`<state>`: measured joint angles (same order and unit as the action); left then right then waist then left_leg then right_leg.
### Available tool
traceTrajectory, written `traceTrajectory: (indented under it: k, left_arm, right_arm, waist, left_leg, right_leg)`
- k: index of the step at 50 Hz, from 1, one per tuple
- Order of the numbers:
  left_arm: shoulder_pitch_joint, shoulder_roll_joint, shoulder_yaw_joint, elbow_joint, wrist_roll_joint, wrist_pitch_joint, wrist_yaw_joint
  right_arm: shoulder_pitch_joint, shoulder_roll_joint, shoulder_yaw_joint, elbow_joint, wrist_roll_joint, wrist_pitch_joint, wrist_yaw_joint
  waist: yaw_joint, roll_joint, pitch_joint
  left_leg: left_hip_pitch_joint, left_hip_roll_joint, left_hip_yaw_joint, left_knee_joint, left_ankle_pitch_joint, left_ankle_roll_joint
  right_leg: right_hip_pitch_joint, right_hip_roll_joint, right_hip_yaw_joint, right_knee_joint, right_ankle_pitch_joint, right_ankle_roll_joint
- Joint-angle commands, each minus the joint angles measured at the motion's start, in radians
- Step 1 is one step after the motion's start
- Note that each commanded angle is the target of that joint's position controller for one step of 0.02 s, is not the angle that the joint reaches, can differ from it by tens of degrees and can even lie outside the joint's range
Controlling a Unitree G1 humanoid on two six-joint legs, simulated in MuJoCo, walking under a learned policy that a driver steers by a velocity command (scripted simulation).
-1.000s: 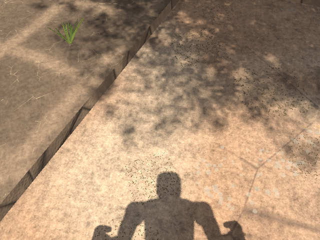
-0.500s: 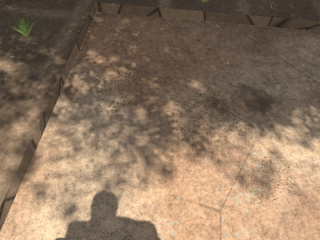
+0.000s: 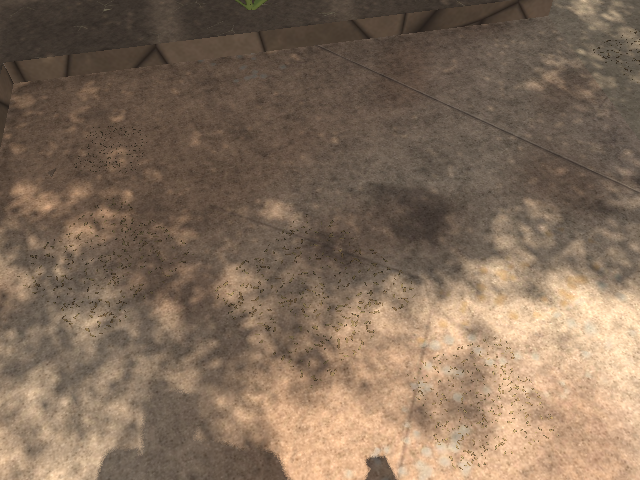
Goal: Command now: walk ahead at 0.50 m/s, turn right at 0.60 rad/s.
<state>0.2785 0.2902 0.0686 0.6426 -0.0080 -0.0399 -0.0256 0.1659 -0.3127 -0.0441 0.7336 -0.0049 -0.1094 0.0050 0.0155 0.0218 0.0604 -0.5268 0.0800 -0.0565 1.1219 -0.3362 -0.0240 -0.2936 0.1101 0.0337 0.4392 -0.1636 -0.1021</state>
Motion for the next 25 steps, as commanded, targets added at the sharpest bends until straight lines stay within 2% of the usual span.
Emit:
traceTrajectory:
  k: [1, 5, 8, 11, 13, 14, 15, 16, 17, 18, 19, 20, 21, 23, 25]
  left_arm:
    - [-0.036, 0.146, 0.039, -0.070, -0.001, -0.025, 0.020]
    - [0.015, 0.170, 0.046, -0.037, -0.010, -0.013, 0.040]
    - [0.068, 0.178, 0.050, -0.008, -0.017, -0.008, 0.042]
    - [0.084, 0.162, 0.048, 0.008, -0.020, -0.001, 0.044]
    - [0.072, 0.143, 0.043, 0.014, -0.014, 0.005, 0.045]
    - [0.081, 0.105, 0.030, 0.017, -0.009, 0.004, 0.043]
    - [0.097, 0.048, 0.008, 0.007, 0.004, 0.002, 0.039]
    - [0.244, -0.001, -0.008, -0.003, -0.027, -0.007, 0.038]
    - [0.227, 0.094, 0.004, 0.018, -0.035, -0.011, 0.043]
    - [0.107, 0.148, 0.019, 0.007, -0.031, -0.010, 0.043]
    - [0.032, 0.144, 0.018, -0.009, -0.018, -0.010, 0.046]
    - [-0.016, 0.130, 0.017, -0.024, -0.003, -0.016, 0.044]
    - [-0.017, 0.113, 0.017, -0.027, -0.002, -0.019, 0.038]
    - [-0.001, 0.076, 0.010, -0.017, -0.001, -0.017, 0.034]
    - [-0.022, 0.040, -0.004, -0.023, 0.011, -0.013, 0.036]
  right_arm:
    - [0.027, -0.092, -0.026, -0.055, -0.015, 0.008, -0.004]
    - [-0.136, -0.043, -0.004, -0.092, -0.010, 0.008, 0.005]
    - [-0.209, -0.058, -0.007, -0.114, 0.007, 0.000, 0.015]
    - [-0.205, -0.098, -0.026, -0.121, 0.013, -0.010, 0.021]
    - [-0.116, -0.110, -0.038, -0.096, 0.012, -0.018, 0.021]
    - [-0.031, -0.129, -0.051, -0.076, 0.001, -0.022, 0.017]
    - [0.101, -0.174, -0.062, -0.064, -0.016, -0.026, 0.011]
    - [0.208, -0.261, -0.088, -0.014, -0.021, -0.012, 0.017]
    - [0.213, -0.175, -0.072, -0.014, 0.012, -0.009, 0.027]
    - [0.167, -0.118, -0.055, -0.022, 0.015, -0.005, 0.024]
    - [0.116, -0.100, -0.046, -0.031, 0.003, 0.001, 0.022]
    - [0.088, -0.081, -0.039, -0.025, -0.002, 0.006, 0.020]
    - [0.076, -0.066, -0.031, -0.021, -0.010, 0.004, 0.017]
    - [0.063, -0.053, -0.025, -0.011, -0.007, 0.000, 0.015]
    - [0.067, -0.083, -0.030, 0.010, -0.002, -0.001, 0.012]
  waist:
    - [-0.037, -0.050, -0.095]
    - [0.023, -0.081, -0.055]
    - [0.053, -0.096, -0.050]
    - [0.038, -0.123, -0.055]
    - [-0.007, -0.151, -0.072]
    - [-0.044, -0.142, -0.123]
    - [-0.095, -0.046, -0.249]
    - [-0.046, 0.292, -0.362]
    - [-0.075, 0.222, -0.305]
    - [-0.099, 0.123, -0.177]
    - [-0.087, 0.056, -0.118]
    - [-0.074, 0.043, -0.064]
    - [-0.048, 0.066, -0.056]
    - [-0.022, 0.088, -0.054]
    - [-0.015, 0.074, -0.068]
  left_leg:
    - [-0.082, 0.022, -0.008, -0.117, 0.078, -0.037]
    - [-0.010, -0.034, 0.005, -0.432, 0.358, -0.054]
    - [0.054, -0.069, -0.010, -0.547, 0.428, -0.048]
    - [0.082, -0.074, -0.042, -0.613, 0.340, -0.018]
    - [0.176, -0.072, -0.013, -0.649, 0.288, 0.020]
    - [0.309, -0.057, -0.009, -0.670, 0.280, 0.053]
    - [0.536, 0.092, -0.157, -0.657, 0.241, 0.118]
    - [0.838, 0.294, -0.624, -0.761, -0.005, 0.296]
    - [0.826, 0.315, -0.770, -0.838, -0.262, 0.298]
    - [0.716, 0.273, -0.630, -0.850, -0.248, 0.257]
    - [0.611, 0.230, -0.505, -0.855, -0.133, 0.232]
    - [0.524, 0.194, -0.420, -0.872, -0.022, 0.233]
    - [0.469, 0.164, -0.355, -0.890, 0.064, 0.224]
    - [0.413, 0.137, -0.252, -0.897, 0.380, 0.232]
    - [0.391, 0.139, -0.158, -0.882, 0.707, 0.251]
  right_leg:
    - [0.080, -0.262, 0.299, -0.209, 0.269, -0.208]
    - [0.002, -0.189, 0.224, -0.199, 0.148, -0.142]
    - [0.016, -0.204, 0.276, -0.172, 0.055, -0.117]
    - [0.105, -0.236, 0.368, -0.084, 0.009, -0.097]
    - [0.134, -0.238, 0.378, -0.012, 0.053, -0.074]
    - [0.122, -0.194, 0.344, 0.088, 0.112, -0.046]
    - [0.029, -0.137, 0.270, 0.349, 0.010, -0.009]
    - [-0.315, 0.006, 0.133, 0.681, -0.365, 0.069]
    - [-0.459, -0.049, 0.167, 0.816, -0.409, 0.081]
    - [-0.496, -0.083, 0.165, 0.850, -0.319, 0.080]
    - [-0.473, -0.115, 0.126, 0.834, -0.255, 0.081]
    - [-0.463, -0.141, 0.115, 0.778, -0.209, 0.081]
    - [-0.416, -0.171, 0.106, 0.729, -0.173, 0.079]
    - [-0.347, -0.176, 0.066, 0.642, -0.180, 0.096]
    - [-0.309, -0.171, 0.032, 0.518, -0.172, 0.123]
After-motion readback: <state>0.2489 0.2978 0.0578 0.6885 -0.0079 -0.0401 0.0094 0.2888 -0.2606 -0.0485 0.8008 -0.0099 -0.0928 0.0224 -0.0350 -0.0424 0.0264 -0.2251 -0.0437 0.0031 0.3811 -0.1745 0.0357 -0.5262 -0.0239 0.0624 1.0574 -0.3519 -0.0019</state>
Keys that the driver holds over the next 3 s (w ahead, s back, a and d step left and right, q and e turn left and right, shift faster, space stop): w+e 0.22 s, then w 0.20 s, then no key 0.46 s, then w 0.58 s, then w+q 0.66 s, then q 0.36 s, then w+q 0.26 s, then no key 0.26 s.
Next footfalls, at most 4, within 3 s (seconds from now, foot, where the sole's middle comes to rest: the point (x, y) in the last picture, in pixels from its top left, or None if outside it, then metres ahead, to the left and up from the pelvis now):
0.28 left None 0.35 0.14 -0.78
0.72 right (415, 465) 0.48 -0.13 -0.78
1.04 left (297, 468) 0.47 0.10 -0.78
1.42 right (449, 393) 0.63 -0.22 -0.78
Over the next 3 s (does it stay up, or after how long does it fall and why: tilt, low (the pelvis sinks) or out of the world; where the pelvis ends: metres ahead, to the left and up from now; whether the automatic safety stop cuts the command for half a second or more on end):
stays up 1.16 -0.06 0.01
